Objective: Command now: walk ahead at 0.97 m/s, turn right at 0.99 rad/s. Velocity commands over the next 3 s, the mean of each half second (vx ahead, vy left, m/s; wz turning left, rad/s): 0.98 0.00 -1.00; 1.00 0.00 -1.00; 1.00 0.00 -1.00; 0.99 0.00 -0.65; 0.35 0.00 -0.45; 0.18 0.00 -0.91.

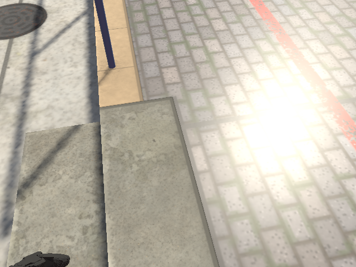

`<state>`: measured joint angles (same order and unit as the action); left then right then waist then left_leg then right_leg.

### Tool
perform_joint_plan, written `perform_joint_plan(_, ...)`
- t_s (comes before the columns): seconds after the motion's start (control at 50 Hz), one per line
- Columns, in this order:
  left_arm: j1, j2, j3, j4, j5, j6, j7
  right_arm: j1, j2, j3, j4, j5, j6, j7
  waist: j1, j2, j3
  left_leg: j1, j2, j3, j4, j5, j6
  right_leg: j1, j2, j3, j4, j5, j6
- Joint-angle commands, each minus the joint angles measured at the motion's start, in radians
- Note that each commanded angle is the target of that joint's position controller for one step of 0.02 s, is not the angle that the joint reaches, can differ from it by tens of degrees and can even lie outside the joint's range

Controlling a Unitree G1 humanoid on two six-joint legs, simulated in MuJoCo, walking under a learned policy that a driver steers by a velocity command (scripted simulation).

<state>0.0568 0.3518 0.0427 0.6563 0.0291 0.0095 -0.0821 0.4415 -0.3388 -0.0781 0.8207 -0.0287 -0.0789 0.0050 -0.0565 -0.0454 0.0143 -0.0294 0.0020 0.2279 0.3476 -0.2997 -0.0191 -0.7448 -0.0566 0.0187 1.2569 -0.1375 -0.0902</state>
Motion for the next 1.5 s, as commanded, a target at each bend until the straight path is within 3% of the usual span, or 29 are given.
perform_joint_plan(0.02, -0.091, 0.014, -0.007, -0.100, -0.009, 0.002, -0.016, -0.091, -0.050, 0.002, -0.050, -0.009, -0.040, 0.004, 0.071, 0.092, 0.140, -0.123, 0.267, -0.079, -0.292, 0.065, 0.088, -0.083, -0.057, 0.019, -0.078, 0.138, -0.003)
perform_joint_plan(0.14, -0.199, -0.022, -0.026, -0.112, 0.000, -0.010, -0.023, 0.023, -0.115, -0.007, 0.025, -0.005, -0.025, -0.013, 0.054, 0.080, 0.143, 0.091, 0.252, 0.130, -0.214, 0.799, 0.074, 0.105, 0.031, -0.208, -0.435, 0.060, -0.110)
perform_joint_plan(0.18, -0.026, 0.028, -0.003, -0.066, -0.011, -0.016, 0.004, 0.015, -0.180, -0.019, 0.024, -0.009, 0.012, -0.019, 0.159, 0.150, 0.015, 0.175, 0.292, 0.128, 0.062, 1.289, 0.073, 0.292, 0.122, -0.237, -0.446, -0.077, -0.139)
perform_joint_plan(0.22, 0.383, 0.125, 0.058, 0.064, -0.015, -0.026, 0.043, -0.039, -0.213, -0.028, -0.011, -0.011, 0.046, -0.014, 0.322, 0.137, -0.186, -0.031, 0.309, 0.086, 0.625, 1.225, 0.068, 0.797, 0.199, -0.165, -0.553, -0.182, -0.180)
perform_joint_plan(0.24, 0.349, 0.187, 0.086, 0.088, -0.020, -0.018, 0.067, -0.015, -0.108, -0.007, -0.025, -0.030, 0.042, 0.001, 0.224, -0.013, -0.159, -0.346, 0.196, 0.043, 0.928, 0.254, 0.039, 0.984, 0.064, 0.082, -0.580, -0.309, -0.182)
perform_joint_plan(0.26, 0.274, 0.294, 0.107, 0.048, -0.013, 0.001, 0.066, -0.048, -0.053, 0.003, -0.146, -0.013, 0.022, 0.014, 0.131, -0.191, -0.238, -0.734, 0.002, -0.068, 1.267, -0.207, -0.036, 1.157, -0.135, 0.670, -0.818, -0.424, -0.334)
perform_joint_plan(0.28, 0.346, 0.276, 0.109, 0.041, -0.004, 0.005, 0.069, -0.183, -0.105, 0.004, -0.202, -0.006, -0.008, 0.010, 0.179, -0.010, -0.253, -0.827, 0.044, -0.245, 1.250, -0.105, -0.025, 1.156, -0.155, 0.771, -0.943, -0.365, -0.318)
perform_joint_plan(0.32, 0.319, 0.209, 0.099, 0.085, -0.011, -0.024, 0.084, -0.210, -0.068, 0.025, -0.193, -0.001, -0.029, -0.002, 0.101, 0.112, -0.051, -0.767, 0.117, -0.263, 1.089, -0.032, -0.016, 0.873, -0.120, 0.616, -0.991, -0.149, -0.278)
perform_joint_plan(0.38, 0.245, 0.112, 0.060, 0.076, -0.033, -0.069, 0.097, -0.177, -0.052, 0.033, -0.174, -0.044, 0.025, -0.001, 0.010, 0.120, 0.001, -0.612, 0.166, -0.277, 0.944, -0.096, -0.053, 0.595, -0.014, 0.447, -0.992, 0.032, -0.271)
perform_joint_plan(0.48, 0.319, 0.106, 0.057, 0.096, -0.020, -0.097, 0.078, -0.465, -0.002, 0.061, -0.287, -0.024, 0.040, 0.016, 0.081, 0.090, 0.124, -0.593, 0.120, -0.206, 0.528, 0.169, -0.071, 0.437, 0.080, 0.378, -1.089, 0.191, -0.233)
perform_joint_plan(0.58, 0.377, 0.139, 0.070, 0.148, -0.043, -0.098, 0.082, -0.517, -0.022, 0.064, -0.322, -0.003, 0.024, 0.018, 0.125, 0.026, 0.043, -0.420, 0.013, -0.198, 0.238, 0.398, 0.008, 0.637, 0.054, 0.383, -1.023, 0.648, -0.144)
perform_joint_plan(0.64, 0.295, 0.227, 0.088, 0.136, -0.028, -0.098, 0.079, -0.194, -0.149, 0.007, -0.250, 0.012, 0.020, -0.021, -0.063, -0.001, -0.156, 0.057, -0.032, -0.235, 0.229, 0.233, 0.030, 0.603, 0.062, 0.400, -0.616, 0.900, -0.067)
perform_joint_plan(0.66, 0.213, 0.205, 0.082, 0.121, -0.011, -0.106, 0.073, 0.050, -0.196, -0.019, -0.186, 0.013, 0.024, -0.045, -0.200, 0.007, -0.238, 0.291, 0.027, -0.259, 0.241, 0.120, 0.040, 0.485, 0.105, 0.359, -0.352, 0.800, -0.054)
perform_joint_plan(0.68, 0.198, 0.014, 0.035, 0.086, 0.007, -0.116, 0.075, 0.215, -0.234, -0.032, -0.143, -0.020, 0.020, -0.062, -0.205, 0.244, -0.319, 0.485, 0.284, -0.502, 0.231, -0.116, 0.060, 0.281, 0.202, 0.263, 0.049, -0.175, -0.053)
perform_joint_plan(0.7, 0.354, -0.002, 0.014, 0.030, -0.059, -0.108, 0.084, 0.054, -0.272, -0.040, -0.176, -0.045, 0.014, -0.044, -0.030, 0.491, -0.434, 0.540, 0.499, -1.100, -0.011, -0.283, 0.156, 0.056, 0.234, 0.174, 0.224, -0.350, -0.035)
perform_joint_plan(0.72, 0.293, 0.083, 0.018, 0.077, -0.020, -0.089, 0.094, -0.092, -0.147, -0.028, -0.213, -0.035, 0.018, -0.031, -0.030, 0.252, -0.275, 0.359, 0.430, -1.028, -0.077, -0.457, 0.173, 0.013, 0.127, 0.149, 0.203, -0.205, -0.043)
perform_joint_plan(0.76, 0.187, 0.083, 0.025, 0.079, 0.003, -0.062, 0.065, -0.136, -0.036, -0.002, -0.172, -0.034, 0.017, -0.020, -0.008, 0.036, -0.073, 0.109, 0.356, -0.727, -0.084, -0.254, 0.166, 0.036, 0.051, 0.102, 0.141, -0.121, -0.030)
perform_joint_plan(0.84, 0.056, -0.036, -0.012, -0.019, 0.009, -0.015, 0.015, -0.042, 0.012, 0.017, -0.038, 0.006, -0.021, 0.004, 0.040, 0.097, 0.044, -0.035, 0.307, -0.368, -0.153, 0.087, 0.097, -0.030, -0.043, 0.074, 0.087, -0.109, -0.030)
perform_joint_plan(0.96, -0.160, -0.025, -0.036, -0.118, 0.005, -0.016, -0.019, -0.053, -0.042, 0.013, 0.000, 0.004, -0.049, 0.001, 0.065, 0.067, 0.148, -0.099, 0.199, 0.028, -0.255, 0.546, 0.041, 0.051, -0.003, -0.115, -0.323, 0.132, -0.044)
perform_joint_plan(1.04, -0.084, 0.008, -0.025, -0.073, 0.001, -0.026, -0.009, 0.010, -0.149, -0.006, 0.007, 0.011, -0.020, -0.024, 0.134, 0.139, 0.060, 0.059, 0.232, 0.086, -0.037, 1.301, 0.016, 0.288, 0.128, -0.227, -0.479, 0.089, -0.109)
perform_joint_plan(1.1, 0.451, 0.135, 0.055, 0.100, -0.010, -0.031, 0.043, -0.109, -0.192, -0.020, -0.045, -0.001, 0.026, -0.025, 0.363, 0.124, -0.186, -0.189, 0.242, 0.032, 0.716, 1.088, 0.038, 0.941, 0.169, -0.083, -0.582, -0.026, -0.184)
perform_joint_plan(1.12, 0.372, 0.199, 0.089, 0.100, -0.037, -0.016, 0.070, -0.115, -0.103, -0.005, -0.075, -0.014, 0.027, -0.003, 0.258, -0.103, -0.116, -0.465, 0.049, 0.026, 1.089, 0.002, 0.011, 1.022, 0.054, 0.131, -0.628, -0.074, -0.217)
perform_joint_plan(1.14, 0.294, 0.301, 0.099, 0.040, 0.007, 0.001, 0.066, -0.056, -0.069, 0.009, -0.193, 0.005, 0.011, -0.008, 0.144, -0.163, -0.262, -0.785, -0.024, -0.142, 1.359, -0.230, -0.030, 1.241, -0.157, 0.664, -0.760, -0.026, -0.410)
perform_joint_plan(1.16, 0.360, 0.268, 0.103, 0.030, 0.010, 0.006, 0.080, -0.136, -0.099, 0.018, -0.225, 0.010, -0.016, -0.008, 0.192, -0.010, -0.302, -0.860, 0.012, -0.289, 1.320, -0.153, -0.025, 1.220, -0.193, 0.821, -0.932, -0.198, -0.424)
perform_joint_plan(1.2, 0.304, 0.174, 0.085, 0.081, -0.006, -0.025, 0.095, -0.207, -0.092, 0.029, -0.214, -0.004, -0.028, -0.011, 0.102, 0.140, -0.029, -0.802, 0.093, -0.301, 1.087, -0.098, -0.021, 0.879, -0.126, 0.683, -1.013, -0.113, -0.346)
perform_joint_plan(1.26, 0.239, 0.107, 0.052, 0.081, -0.021, -0.074, 0.100, -0.179, -0.073, 0.037, -0.196, -0.049, 0.030, -0.007, 0.002, 0.151, 0.030, -0.619, 0.144, -0.298, 0.891, -0.162, -0.063, 0.565, -0.011, 0.482, -1.017, 0.081, -0.305)
perform_joint_plan(1.32, 0.243, 0.116, 0.055, 0.086, -0.016, -0.100, 0.086, -0.373, -0.013, 0.061, -0.284, -0.032, 0.039, 0.008, 0.033, 0.107, 0.092, -0.515, 0.138, -0.249, 0.598, 0.026, -0.078, 0.360, 0.070, 0.412, -1.079, 0.088, -0.272)
perform_joint_plan(1.44, 0.330, 0.154, 0.077, 0.127, -0.034, -0.097, 0.071, -0.441, -0.042, 0.058, -0.313, 0.002, 0.029, 0.005, 0.099, 0.031, 0.014, -0.251, 0.020, -0.232, 0.227, 0.331, -0.012, 0.519, 0.073, 0.413, -0.958, 0.483, -0.145)
perform_joint_plan(1.5, 0.245, 0.203, 0.084, 0.117, -0.017, -0.102, 0.066, 0.002, -0.176, -0.005, -0.206, 0.001, 0.017, -0.037, -0.153, 0.042, -0.223, 0.253, 0.036, -0.265, 0.232, 0.090, 0.024, 0.435, 0.128, 0.360, -0.374, 0.617, -0.064)
